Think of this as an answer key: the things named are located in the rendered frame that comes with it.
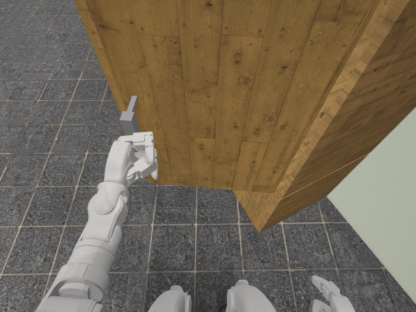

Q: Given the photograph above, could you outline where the robot left upper arm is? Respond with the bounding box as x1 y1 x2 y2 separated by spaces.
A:
38 296 104 312

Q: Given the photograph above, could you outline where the robot left forearm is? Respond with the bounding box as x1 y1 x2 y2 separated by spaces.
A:
35 181 129 312

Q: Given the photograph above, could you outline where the left robot thigh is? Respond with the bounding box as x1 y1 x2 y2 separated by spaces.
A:
148 290 192 312

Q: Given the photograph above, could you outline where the right robot hand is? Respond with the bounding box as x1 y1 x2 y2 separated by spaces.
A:
311 275 355 312

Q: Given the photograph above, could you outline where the cupboard door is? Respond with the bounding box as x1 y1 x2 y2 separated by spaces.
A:
74 0 381 193

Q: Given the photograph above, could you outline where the left robot shin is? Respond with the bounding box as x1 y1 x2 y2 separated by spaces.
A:
170 285 183 291

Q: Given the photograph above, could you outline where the handle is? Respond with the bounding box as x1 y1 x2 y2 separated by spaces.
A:
120 96 141 152

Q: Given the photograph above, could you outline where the left robot hand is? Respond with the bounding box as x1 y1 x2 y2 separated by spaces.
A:
104 131 158 190

